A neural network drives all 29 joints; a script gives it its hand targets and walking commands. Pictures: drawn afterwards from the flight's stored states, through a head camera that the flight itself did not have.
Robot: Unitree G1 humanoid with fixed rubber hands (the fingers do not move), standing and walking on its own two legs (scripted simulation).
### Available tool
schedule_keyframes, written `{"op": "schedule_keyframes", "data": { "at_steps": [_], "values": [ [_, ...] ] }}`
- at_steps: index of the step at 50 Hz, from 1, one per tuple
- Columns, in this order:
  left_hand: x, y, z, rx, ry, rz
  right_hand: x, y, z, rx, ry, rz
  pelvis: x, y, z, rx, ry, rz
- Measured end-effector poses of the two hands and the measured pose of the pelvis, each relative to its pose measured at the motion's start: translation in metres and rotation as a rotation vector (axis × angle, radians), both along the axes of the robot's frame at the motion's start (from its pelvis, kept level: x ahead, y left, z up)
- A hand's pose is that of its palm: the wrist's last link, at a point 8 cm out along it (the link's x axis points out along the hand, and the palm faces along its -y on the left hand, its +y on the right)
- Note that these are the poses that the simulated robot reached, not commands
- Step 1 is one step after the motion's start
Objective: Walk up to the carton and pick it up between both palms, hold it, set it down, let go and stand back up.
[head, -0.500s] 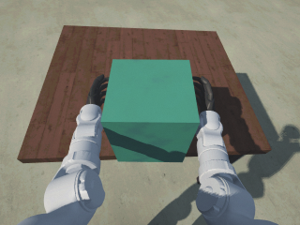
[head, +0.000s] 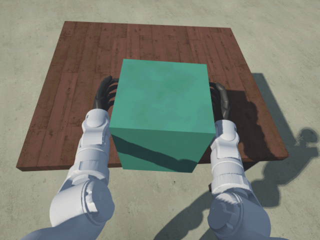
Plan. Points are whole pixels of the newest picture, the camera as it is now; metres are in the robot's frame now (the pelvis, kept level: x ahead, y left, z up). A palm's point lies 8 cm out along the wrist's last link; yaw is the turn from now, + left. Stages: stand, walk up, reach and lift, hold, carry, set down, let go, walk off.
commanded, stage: set down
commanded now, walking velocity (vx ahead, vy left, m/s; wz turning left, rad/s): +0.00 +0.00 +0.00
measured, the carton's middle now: (161, 121) +0.42 +0.03 +0.00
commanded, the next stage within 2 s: none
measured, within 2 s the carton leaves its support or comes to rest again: rests again in 0.44 s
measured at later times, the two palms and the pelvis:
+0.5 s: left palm (101, 109) +0.42 +0.19 +0.03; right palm (217, 114) +0.43 -0.12 +0.05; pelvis +0.00 +0.00 -0.01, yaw -2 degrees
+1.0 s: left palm (74, 93) +0.42 +0.24 +0.08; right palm (241, 99) +0.46 -0.17 +0.09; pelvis -0.03 -0.01 -0.03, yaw +1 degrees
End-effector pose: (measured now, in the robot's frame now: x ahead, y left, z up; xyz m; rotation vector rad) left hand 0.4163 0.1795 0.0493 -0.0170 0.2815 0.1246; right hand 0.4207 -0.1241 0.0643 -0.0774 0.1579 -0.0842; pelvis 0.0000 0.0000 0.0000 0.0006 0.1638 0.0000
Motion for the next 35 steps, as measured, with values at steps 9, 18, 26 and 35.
{"op": "schedule_keyframes", "data": {
  "at_steps": [9, 18, 26, 35],
  "values": [
    [0.001, -0.002, -0.002, 0.002, -0.003, -0.001, -0.002, -0.003, -0.004, -0.003, 0.012, -0.006, -0.001, 0.000, 0.000, 0.000, 0.006, -0.006],
    [0.004, -0.003, -0.007, 0.014, 0.005, 0.006, -0.001, -0.003, -0.009, 0.003, 0.036, 0.000, -0.002, -0.001, -0.001, 0.001, 0.022, -0.019],
    [0.008, 0.007, -0.024, 0.023, 0.054, 0.042, 0.014, 0.004, -0.018, 0.024, 0.104, 0.051, -0.005, 0.000, -0.008, -0.012, 0.127, -0.026],
    [0.010, 0.038, -0.012, 0.056, 0.024, 0.070, 0.025, 0.001, -0.023, 0.016, 0.140, 0.063, -0.008, -0.001, -0.018, -0.034, 0.218, -0.009]
  ]
}}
